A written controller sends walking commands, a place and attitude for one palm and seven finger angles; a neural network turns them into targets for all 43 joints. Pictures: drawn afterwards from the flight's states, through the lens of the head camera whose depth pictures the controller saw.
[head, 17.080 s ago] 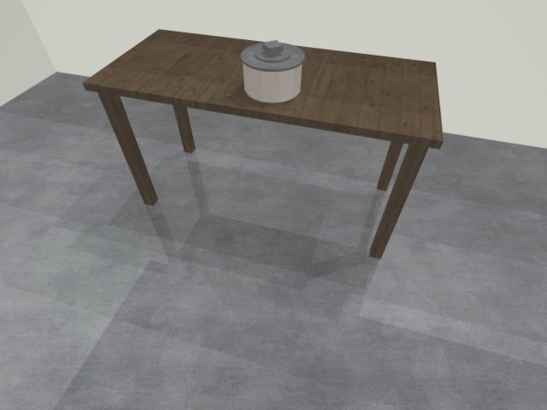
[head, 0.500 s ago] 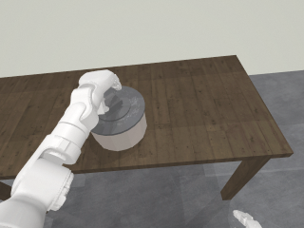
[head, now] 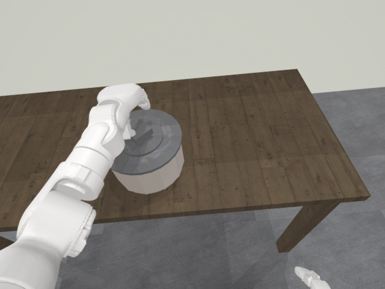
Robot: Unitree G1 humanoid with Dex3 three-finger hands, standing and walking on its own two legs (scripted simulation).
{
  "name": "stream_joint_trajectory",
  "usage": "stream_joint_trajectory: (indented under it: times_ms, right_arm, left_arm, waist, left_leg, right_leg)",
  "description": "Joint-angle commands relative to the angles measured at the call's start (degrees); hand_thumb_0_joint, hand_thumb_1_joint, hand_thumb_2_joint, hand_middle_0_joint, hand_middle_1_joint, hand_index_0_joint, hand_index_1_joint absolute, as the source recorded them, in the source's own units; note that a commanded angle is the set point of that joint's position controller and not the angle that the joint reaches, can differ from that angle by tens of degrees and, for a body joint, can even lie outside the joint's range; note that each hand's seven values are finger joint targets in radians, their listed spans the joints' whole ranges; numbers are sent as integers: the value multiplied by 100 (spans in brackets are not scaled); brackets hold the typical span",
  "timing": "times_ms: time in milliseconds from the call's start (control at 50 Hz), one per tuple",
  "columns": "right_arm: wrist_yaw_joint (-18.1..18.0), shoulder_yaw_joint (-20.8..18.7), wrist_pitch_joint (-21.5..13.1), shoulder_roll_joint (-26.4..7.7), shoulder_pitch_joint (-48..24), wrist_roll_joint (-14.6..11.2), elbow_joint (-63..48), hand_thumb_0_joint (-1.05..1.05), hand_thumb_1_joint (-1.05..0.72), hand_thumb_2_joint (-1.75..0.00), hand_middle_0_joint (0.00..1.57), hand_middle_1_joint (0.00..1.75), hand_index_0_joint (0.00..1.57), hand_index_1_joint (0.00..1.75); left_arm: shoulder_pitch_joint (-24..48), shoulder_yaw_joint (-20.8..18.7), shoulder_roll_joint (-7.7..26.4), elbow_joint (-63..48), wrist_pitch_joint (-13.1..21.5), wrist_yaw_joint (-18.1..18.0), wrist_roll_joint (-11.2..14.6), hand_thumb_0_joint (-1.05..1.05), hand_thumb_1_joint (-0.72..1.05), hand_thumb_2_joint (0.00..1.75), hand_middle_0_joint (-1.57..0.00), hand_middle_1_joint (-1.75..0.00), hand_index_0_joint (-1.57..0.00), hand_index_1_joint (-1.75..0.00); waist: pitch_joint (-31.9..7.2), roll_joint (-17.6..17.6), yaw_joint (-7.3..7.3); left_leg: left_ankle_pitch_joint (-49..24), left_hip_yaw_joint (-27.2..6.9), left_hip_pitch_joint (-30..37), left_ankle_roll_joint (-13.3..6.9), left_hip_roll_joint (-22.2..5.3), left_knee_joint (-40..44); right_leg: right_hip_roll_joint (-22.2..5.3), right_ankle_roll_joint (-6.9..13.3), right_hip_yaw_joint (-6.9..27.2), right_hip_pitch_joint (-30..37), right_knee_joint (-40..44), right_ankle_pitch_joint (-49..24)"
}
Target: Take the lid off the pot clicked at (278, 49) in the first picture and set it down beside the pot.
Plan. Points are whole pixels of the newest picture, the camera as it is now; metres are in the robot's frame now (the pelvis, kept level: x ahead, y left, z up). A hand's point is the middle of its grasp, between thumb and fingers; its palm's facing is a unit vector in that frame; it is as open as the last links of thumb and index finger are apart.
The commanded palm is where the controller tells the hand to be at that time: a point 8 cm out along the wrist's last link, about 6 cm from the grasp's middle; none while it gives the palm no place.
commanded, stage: move the open hand above the knob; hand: left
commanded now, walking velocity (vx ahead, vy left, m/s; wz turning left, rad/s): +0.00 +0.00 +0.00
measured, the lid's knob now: (138, 131) +0.47 +0.14 +0.04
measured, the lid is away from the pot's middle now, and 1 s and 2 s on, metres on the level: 0.00 0.00 0.00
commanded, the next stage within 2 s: lower the open fingers around the knob in 0.34 s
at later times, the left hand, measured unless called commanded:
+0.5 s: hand (131, 125) +0.43 +0.13 +0.11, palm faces -0.28 -0.07 -0.96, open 10.1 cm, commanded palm +0.42 +0.13 +0.17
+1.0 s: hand (136, 133) +0.43 +0.13 +0.08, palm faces -0.31 -0.07 -0.95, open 10.1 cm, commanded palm +0.42 +0.13 +0.14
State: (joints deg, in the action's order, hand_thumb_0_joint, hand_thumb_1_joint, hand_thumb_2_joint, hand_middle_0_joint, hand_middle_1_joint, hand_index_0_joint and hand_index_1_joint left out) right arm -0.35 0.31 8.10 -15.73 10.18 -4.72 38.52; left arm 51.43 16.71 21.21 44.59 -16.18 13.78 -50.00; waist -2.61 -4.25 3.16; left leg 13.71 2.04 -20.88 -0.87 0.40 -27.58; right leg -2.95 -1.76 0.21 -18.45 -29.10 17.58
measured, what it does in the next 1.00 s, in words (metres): stands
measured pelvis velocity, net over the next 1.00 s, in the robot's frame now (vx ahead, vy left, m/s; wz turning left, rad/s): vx -0.01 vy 0.00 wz -0.01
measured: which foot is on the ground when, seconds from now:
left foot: down 0.00-1.00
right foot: down 0.00-1.00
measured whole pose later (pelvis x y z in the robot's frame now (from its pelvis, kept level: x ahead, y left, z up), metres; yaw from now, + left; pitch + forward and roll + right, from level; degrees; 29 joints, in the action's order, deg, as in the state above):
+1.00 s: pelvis -0.01 +0.00 +0.00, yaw -1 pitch +7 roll +1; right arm -1.4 0.0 8.7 -15.6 11.5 -4.5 39.9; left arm 48.8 16.7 18.5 48.0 -15.0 9.6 -50.4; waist -3.3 -4.4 3.5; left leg 13.2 2.2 -21.5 -0.6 -0.2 -27.9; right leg -2.3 -1.4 0.5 -19.4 -29.6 16.9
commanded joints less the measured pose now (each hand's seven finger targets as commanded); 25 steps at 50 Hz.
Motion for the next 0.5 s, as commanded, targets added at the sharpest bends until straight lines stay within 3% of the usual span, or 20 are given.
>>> stream_joint_trajectory:
  times_ms: [0,20,40,60,120,160,180,220,240,260,320,400,420,460,480]
  right_arm:
    - [45,-270,-190,-585,-299,49,-741,0,-90,-90,20,30,20,30]
    - [40,-254,-174,-607,-308,38,-706,0,-90,-90,20,30,20,30]
    - [31,-243,-171,-583,-286,33,-679,0,-90,-90,20,30,20,30]
    - [21,-240,-158,-605,-246,29,-610,0,-90,-90,20,30,20,30]
    - [15,-170,-149,-613,-323,27,-639,0,-90,-90,20,30,20,30]
    - [35,-162,-146,-571,-389,25,-663,0,-90,-90,20,30,20,30]
    - [62,-179,-147,-537,-436,16,-703,0,-90,-90,20,30,20,30]
    - [82,-183,-127,-556,-442,20,-704,0,-90,-90,20,30,20,30]
    - [84,-179,-114,-578,-457,18,-719,0,-90,-90,20,30,20,30]
    - [82,-177,-111,-550,-523,9,-763,0,-90,-90,20,30,20,30]
    - [80,-207,-128,-531,-547,38,-791,0,-90,-90,20,30,20,30]
    - [-4,-131,-84,-567,-468,-2,-645,0,-90,-90,20,30,20,30]
    - [-34,-128,-82,-578,-484,4,-629,0,-90,-90,20,30,20,30]
    - [-57,-140,-120,-543,-476,21,-654,0,-90,-90,20,30,20,30]
    - [-54,-139,-138,-514,-483,19,-681,0,-90,-90,20,30,20,30]
  left_arm:
    - [3056,-331,907,-1696,102,-203,-76,0,-30,141,-83,-8,-83,-8]
    - [3167,-379,1036,-1737,98,-210,-82,0,-30,141,-83,-8,-83,-8]
    - [3051,-335,928,-1491,56,-221,-73,0,-30,141,-83,-8,-83,-8]
    - [3076,-444,1037,-1423,45,-246,-83,0,-30,141,-83,-8,-83,-8]
    - [2793,-665,1271,-1174,23,-321,-114,0,-30,141,-83,-8,-83,-8]
    - [2832,-499,1076,-1274,-4,-361,-166,0,-30,141,-83,-8,-83,-8]
    - [2730,-306,818,-1291,-36,-354,-172,0,-30,141,-83,-8,-83,-8]
    - [2603,-287,774,-1168,-76,-328,-140,0,-30,141,-83,-8,-83,-8]
    - [2664,-496,1023,-1336,-87,-338,-121,0,-30,141,-83,-8,-83,-8]
    - [2702,-263,774,-1356,-117,-305,-115,0,-30,141,-83,-8,-83,-8]
    - [2972,-278,821,-1783,-102,-266,-96,0,-30,141,-83,-8,-83,-8]
    - [2840,-375,902,-948,-139,-272,-103,0,-30,141,-83,-8,-83,-8]
    - [2973,-404,998,-911,-139,-295,-135,0,-30,141,-83,-8,-83,-8]
    - [3150,-335,916,-1088,-93,-315,-156,0,-30,141,-83,-8,-83,-8]
    - [2991,-146,665,-961,-82,-300,-139,0,-30,141,-83,-8,-83,-8]
  waist:
    - [-2639,447,93]
    - [-2633,371,102]
    - [-2484,413,100]
    - [-2450,584,100]
    - [-2376,676,-36]
    - [-2388,569,-37]
    - [-2415,537,-27]
    - [-2283,669,-1]
    - [-2366,661,-51]
    - [-2334,573,-5]
    - [-2537,516,11]
    - [-1901,914,24]
    - [-1897,814,24]
    - [-2120,703,16]
    - [-2130,654,32]
  left_leg:
    - [-2566,-116,1869,-326,54,-177]
    - [-2485,-127,1901,-309,47,-138]
    - [-2387,-126,1823,-301,65,-125]
    - [-2326,-116,1796,-298,43,-103]
    - [-2190,-72,1482,-282,82,-43]
    - [-2274,-89,1549,-260,60,-35]
    - [-2289,-91,1611,-256,59,-54]
    - [-2203,-61,1533,-264,47,-65]
    - [-2221,-82,1529,-261,44,-46]
    - [-2202,-70,1589,-260,65,-53]
    - [-2267,-115,1769,-282,53,-87]
    - [-1556,-81,1256,-262,67,83]
    - [-1365,-57,1290,-262,63,127]
    - [-1418,-76,1427,-268,77,109]
    - [-1442,-74,1456,-272,94,92]
  right_leg:
    - [300,305,-306,390,100,-2842]
    - [306,301,-309,355,84,-2778]
    - [317,306,-350,293,79,-2674]
    - [323,300,-366,283,90,-2667]
    - [292,307,-341,531,62,-2765]
    - [291,318,-364,455,33,-2734]
    - [296,315,-362,395,38,-2662]
    - [298,306,-352,369,79,-2661]
    - [291,314,-355,471,59,-2689]
    - [293,313,-351,381,63,-2641]
    - [300,317,-349,398,74,-2619]
    - [303,313,-372,277,190,-2112]
    - [298,303,-355,226,205,-1936]
    - [289,313,-341,271,174,-1961]
    - [294,313,-341,233,178,-1955]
